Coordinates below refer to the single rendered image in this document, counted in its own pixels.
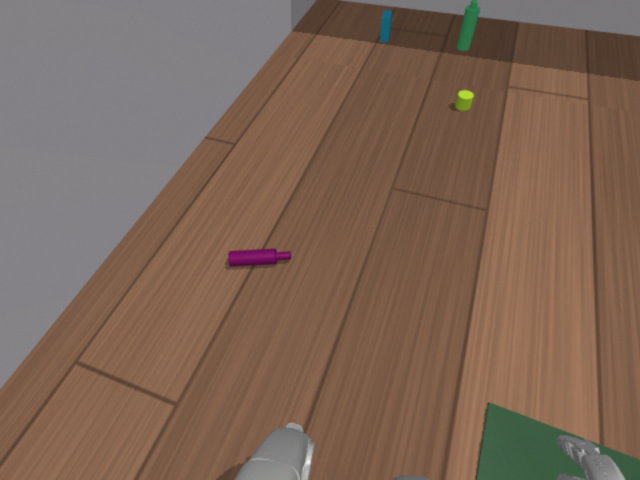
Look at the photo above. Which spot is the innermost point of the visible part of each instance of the right robot hand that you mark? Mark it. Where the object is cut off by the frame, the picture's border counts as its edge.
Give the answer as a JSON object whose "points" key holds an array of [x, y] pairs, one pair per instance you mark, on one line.
{"points": [[587, 456]]}

